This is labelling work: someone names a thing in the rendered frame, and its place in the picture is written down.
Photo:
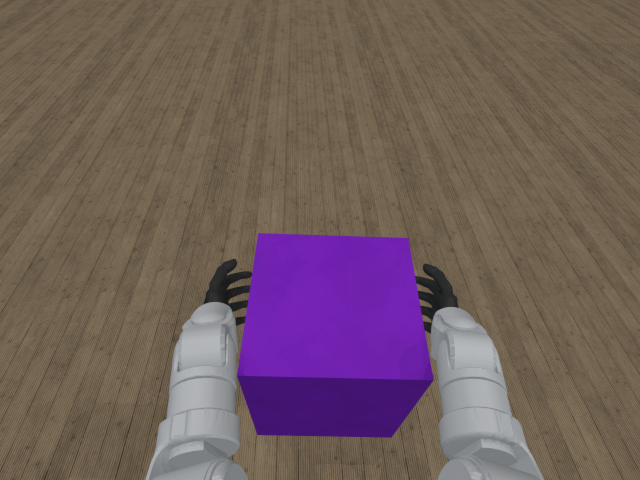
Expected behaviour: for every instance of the left robot hand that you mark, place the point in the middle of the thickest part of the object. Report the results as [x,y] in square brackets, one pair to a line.
[220,282]

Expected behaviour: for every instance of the carton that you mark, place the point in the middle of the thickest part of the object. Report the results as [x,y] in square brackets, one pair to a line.
[334,342]

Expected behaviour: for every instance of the left robot upper arm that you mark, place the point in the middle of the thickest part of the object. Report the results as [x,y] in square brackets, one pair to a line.
[217,469]

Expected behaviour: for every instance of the right robot upper arm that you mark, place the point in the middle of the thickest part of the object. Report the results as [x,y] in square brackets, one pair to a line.
[469,467]

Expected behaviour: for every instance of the right robot hand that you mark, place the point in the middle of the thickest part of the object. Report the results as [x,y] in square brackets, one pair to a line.
[441,288]

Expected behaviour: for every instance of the right robot forearm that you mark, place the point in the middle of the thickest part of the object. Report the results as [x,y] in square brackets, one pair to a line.
[477,418]

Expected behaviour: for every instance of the left robot forearm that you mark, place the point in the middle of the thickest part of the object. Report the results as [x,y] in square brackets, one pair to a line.
[201,424]

